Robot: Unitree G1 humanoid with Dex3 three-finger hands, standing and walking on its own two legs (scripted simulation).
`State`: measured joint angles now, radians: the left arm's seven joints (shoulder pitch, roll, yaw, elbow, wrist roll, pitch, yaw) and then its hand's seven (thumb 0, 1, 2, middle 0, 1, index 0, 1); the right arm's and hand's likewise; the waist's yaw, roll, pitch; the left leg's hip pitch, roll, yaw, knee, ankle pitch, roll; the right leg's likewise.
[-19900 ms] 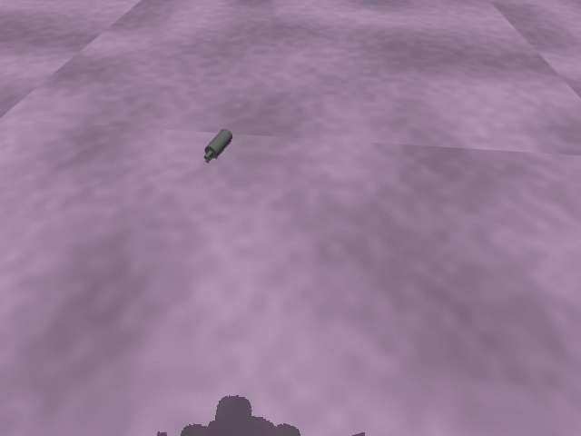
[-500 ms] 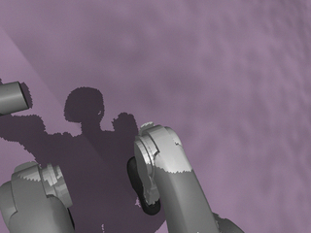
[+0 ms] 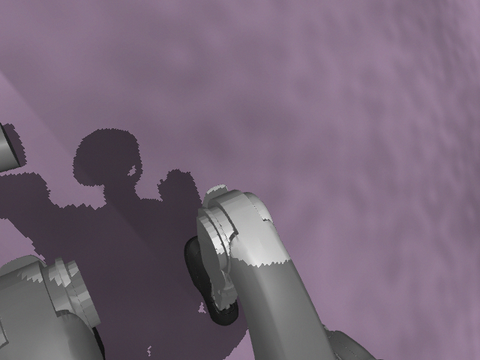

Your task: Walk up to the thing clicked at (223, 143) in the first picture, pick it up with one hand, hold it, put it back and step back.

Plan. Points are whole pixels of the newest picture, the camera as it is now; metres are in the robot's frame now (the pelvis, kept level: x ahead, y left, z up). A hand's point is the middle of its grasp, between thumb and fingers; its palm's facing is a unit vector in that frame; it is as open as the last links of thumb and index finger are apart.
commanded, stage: close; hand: left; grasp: from above
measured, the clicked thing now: out of the picture +0.47 +0.31 -0.26
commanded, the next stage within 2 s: settle in 1.18 s
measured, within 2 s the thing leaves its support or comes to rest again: leaves its support in 1.60 s
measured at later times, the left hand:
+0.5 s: hand out of the picture +0.46 +0.28 -0.24, palm faces -0.46 -0.13 -0.88, open 10.7 cm
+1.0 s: hand out of the picture +0.45 +0.28 -0.24, palm faces -0.46 -0.12 -0.88, open 10.6 cm
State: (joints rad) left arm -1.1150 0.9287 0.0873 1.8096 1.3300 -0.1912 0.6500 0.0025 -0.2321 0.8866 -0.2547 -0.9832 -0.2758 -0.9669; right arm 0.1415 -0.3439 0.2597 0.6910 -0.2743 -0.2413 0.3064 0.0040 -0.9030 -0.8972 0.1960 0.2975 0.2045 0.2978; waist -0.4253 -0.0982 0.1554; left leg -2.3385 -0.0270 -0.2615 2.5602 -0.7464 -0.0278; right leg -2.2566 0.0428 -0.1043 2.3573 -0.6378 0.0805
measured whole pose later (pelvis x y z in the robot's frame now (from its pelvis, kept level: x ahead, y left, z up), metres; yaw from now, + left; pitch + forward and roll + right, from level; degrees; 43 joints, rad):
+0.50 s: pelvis +0.00 +0.00 +0.01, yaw +0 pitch +29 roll -15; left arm -1.10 0.94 0.08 1.77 1.30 -0.19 0.64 0.00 -0.02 0.68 -0.45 -0.78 -0.46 -0.76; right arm 0.15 -0.36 0.25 0.67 -0.26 -0.24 0.30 0.00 -0.91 -0.90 0.20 0.30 0.20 0.30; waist -0.42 -0.10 0.16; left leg -2.33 -0.02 -0.27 2.54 -0.74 -0.03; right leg -2.24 0.04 -0.11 2.33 -0.63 0.08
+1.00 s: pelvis +0.00 +0.00 +0.01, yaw +0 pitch +30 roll -14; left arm -1.11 0.94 0.07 1.77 1.29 -0.19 0.64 0.00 0.00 0.54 -0.56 -0.64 -0.57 -0.63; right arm 0.15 -0.35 0.27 0.65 -0.26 -0.23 0.28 0.00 -0.91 -0.90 0.20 0.30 0.20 0.30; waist -0.42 -0.10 0.17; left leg -2.32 -0.02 -0.27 2.52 -0.74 -0.03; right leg -2.24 0.04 -0.11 2.31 -0.62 0.08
